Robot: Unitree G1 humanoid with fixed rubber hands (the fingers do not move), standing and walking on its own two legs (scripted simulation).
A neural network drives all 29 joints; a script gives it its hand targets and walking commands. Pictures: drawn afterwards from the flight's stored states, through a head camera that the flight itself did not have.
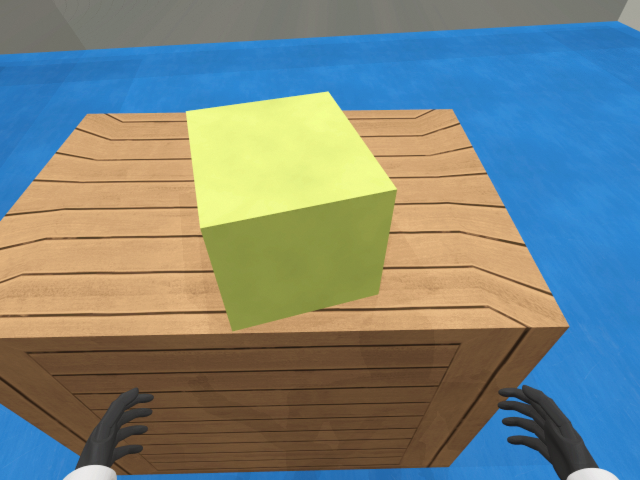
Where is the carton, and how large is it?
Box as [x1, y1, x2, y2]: [186, 92, 396, 331]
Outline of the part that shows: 328,92 186,111 200,228 232,331 378,293 396,188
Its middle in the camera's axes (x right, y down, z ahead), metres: -0.06 -0.06 +0.60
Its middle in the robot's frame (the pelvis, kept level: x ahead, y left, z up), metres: +0.50 +0.07 +0.08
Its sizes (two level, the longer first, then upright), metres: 0.269 0.229 0.209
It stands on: a pedestal, 0.75 m high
